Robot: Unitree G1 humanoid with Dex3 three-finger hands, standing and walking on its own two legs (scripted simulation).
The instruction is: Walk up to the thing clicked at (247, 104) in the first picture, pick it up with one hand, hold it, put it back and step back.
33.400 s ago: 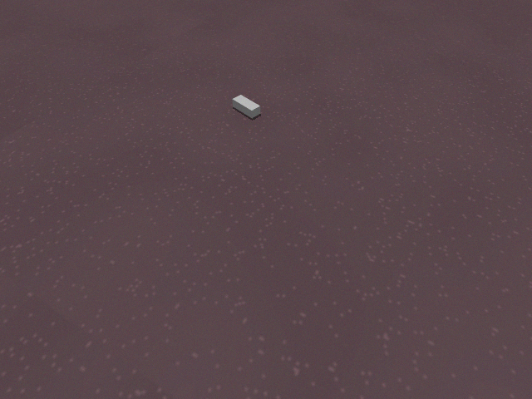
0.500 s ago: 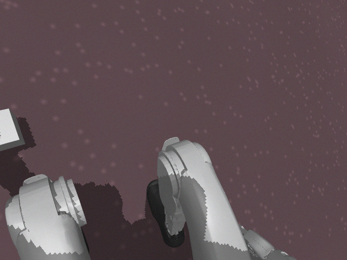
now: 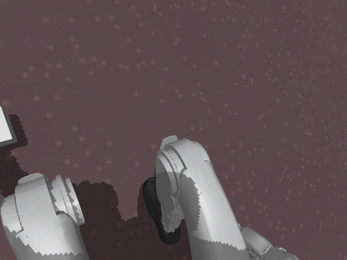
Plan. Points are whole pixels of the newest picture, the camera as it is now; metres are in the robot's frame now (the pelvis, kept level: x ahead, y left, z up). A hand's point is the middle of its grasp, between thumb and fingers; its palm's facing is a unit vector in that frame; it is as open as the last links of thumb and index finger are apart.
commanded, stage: open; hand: left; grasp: from above
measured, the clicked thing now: out of the picture +0.41 +0.33 -0.26
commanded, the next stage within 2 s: withdraw in 0.44 s
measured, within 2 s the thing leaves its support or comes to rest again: rests again in 0.78 s
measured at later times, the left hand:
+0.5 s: hand out of the picture +0.41 +0.33 -0.25, palm faces -0.48 -0.15 -0.87, open 13.9 cm
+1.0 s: hand out of the picture +0.42 +0.35 -0.10, palm faces -0.37 -0.08 -0.93, open 14.0 cm
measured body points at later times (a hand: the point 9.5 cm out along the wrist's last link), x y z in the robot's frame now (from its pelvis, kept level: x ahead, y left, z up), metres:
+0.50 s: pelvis +0.00 +0.00 +0.00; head +0.26 +0.13 +0.34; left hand +0.43 +0.33 -0.20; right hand +0.07 -0.26 -0.07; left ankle +0.06 +0.13 -0.26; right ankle +0.11 -0.13 -0.26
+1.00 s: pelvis +0.00 +0.00 +0.04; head +0.21 +0.08 +0.43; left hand +0.44 +0.35 -0.05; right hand +0.11 -0.26 -0.07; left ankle +0.06 +0.13 -0.26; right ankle +0.11 -0.13 -0.26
